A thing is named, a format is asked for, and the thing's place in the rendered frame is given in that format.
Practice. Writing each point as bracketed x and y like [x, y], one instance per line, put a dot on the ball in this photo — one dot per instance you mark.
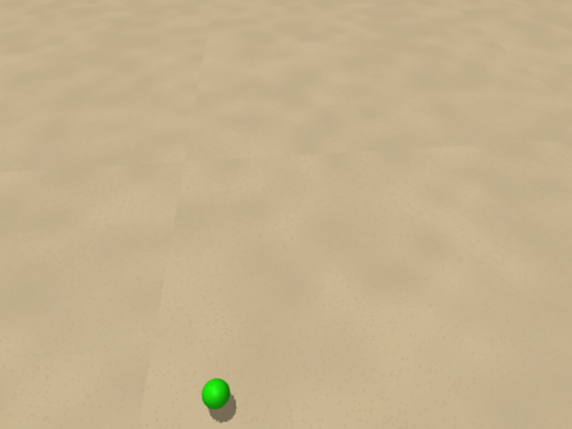
[215, 393]

